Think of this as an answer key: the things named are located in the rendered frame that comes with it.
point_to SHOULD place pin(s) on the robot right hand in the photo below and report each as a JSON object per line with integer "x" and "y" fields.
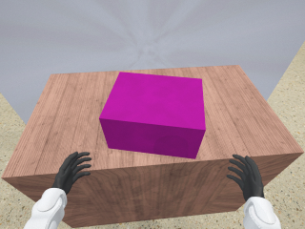
{"x": 251, "y": 179}

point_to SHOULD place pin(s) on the right robot forearm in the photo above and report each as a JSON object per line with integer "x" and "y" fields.
{"x": 259, "y": 214}

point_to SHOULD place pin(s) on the pedestal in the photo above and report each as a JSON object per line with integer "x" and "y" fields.
{"x": 128, "y": 186}

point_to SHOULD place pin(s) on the carton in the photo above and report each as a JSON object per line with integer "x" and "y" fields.
{"x": 155, "y": 114}

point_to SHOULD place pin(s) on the left robot forearm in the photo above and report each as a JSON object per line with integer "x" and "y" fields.
{"x": 48, "y": 211}

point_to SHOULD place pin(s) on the robot left hand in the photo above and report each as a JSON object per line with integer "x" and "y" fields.
{"x": 67, "y": 174}

